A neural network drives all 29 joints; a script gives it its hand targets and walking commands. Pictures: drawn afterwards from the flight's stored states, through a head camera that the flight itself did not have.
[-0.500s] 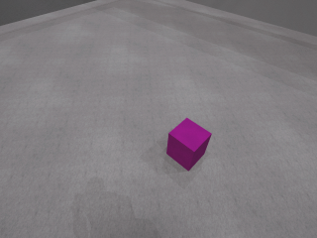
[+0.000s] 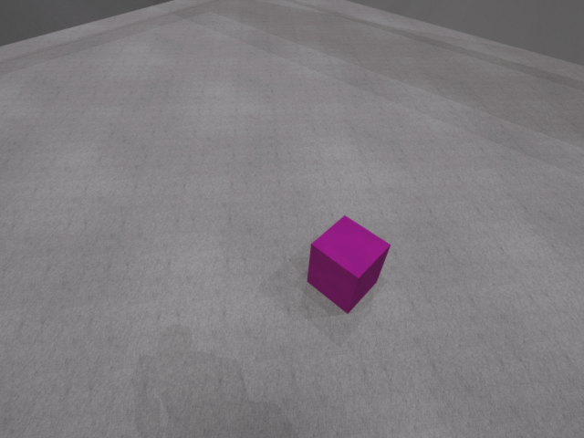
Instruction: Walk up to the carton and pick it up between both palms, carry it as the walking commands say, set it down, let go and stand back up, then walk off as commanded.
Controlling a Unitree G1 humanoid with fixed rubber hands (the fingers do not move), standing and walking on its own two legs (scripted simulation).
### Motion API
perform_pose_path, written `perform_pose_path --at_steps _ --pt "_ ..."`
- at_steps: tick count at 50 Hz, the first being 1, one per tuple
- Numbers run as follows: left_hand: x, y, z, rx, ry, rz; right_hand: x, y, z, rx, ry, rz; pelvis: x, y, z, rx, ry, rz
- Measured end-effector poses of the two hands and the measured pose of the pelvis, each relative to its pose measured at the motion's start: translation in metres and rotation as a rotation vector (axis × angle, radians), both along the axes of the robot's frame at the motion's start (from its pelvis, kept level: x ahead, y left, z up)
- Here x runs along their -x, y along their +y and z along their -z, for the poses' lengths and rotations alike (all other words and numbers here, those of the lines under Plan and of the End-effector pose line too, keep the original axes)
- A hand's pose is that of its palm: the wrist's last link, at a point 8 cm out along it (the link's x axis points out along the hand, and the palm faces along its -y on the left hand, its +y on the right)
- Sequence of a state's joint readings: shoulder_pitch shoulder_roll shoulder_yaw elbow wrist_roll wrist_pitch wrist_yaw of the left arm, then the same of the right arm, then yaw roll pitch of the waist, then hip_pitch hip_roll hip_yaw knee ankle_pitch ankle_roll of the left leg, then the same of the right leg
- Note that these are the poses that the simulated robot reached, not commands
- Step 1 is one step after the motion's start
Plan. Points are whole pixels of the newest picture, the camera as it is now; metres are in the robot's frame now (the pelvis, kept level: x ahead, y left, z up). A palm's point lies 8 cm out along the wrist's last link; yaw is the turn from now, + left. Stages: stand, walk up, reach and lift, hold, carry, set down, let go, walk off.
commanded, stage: stand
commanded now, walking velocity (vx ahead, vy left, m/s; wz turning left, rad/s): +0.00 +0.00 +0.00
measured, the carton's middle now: (346, 264) +0.85 -0.21 -0.65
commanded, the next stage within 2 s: walk up in 0.02 s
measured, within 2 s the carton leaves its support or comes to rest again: neither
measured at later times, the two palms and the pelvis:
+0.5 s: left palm out of the picture +0.14 +0.20 -0.13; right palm out of the picture -0.06 -0.27 -0.16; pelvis +0.04 -0.05 -0.01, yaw -7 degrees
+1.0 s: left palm (171, 424) +0.18 +0.20 -0.16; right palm (444, 335) +0.33 -0.27 -0.13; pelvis +0.25 -0.03 -0.02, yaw -10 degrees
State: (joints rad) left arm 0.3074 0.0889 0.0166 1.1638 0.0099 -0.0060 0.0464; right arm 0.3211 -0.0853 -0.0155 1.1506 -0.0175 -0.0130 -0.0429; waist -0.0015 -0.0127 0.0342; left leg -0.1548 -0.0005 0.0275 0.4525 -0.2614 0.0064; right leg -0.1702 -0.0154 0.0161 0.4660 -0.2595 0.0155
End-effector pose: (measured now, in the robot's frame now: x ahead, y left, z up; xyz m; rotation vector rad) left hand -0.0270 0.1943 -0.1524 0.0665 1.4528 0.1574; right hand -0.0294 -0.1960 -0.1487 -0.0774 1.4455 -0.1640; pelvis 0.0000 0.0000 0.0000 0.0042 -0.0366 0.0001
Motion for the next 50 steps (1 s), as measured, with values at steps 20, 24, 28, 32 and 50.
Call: perform_pose_path --at_steps 20,24,28,32,50 --pt "-0.1 0.017 -0.012 -0.046 -0.173 0.163 0.02 -0.046 -0.006 0.093 -0.027 0.146 -0.014 -0.019 0.002 -0.012 0.049 0.102" --pt "-0.16 0.005 -0.025 -0.082 -0.294 0.216 0.028 -0.068 0.001 0.073 0.02 0.178 -0.038 -0.041 0.006 0.001 0.05 0.128" --pt "-0.164 -0.008 -0.014 -0.127 -0.297 0.183 -0.003 -0.09 0.02 0.029 0.016 0.123 -0.059 -0.06 0.021 0.016 0.041 0.117" --pt "-0.129 -0.026 -0.011 -0.092 -0.169 0.128 -0.094 -0.105 0.013 0.014 -0.146 0.046 -0.083 -0.066 0.014 0.023 0.035 0.115" --pt "-0.209 0.002 0.009 -0.007 0.113 0.086 -0.358 -0.074 -0.014 0.105 -0.381 -0.006 -0.247 -0.026 0.02 -0.007 0.049 0.177"
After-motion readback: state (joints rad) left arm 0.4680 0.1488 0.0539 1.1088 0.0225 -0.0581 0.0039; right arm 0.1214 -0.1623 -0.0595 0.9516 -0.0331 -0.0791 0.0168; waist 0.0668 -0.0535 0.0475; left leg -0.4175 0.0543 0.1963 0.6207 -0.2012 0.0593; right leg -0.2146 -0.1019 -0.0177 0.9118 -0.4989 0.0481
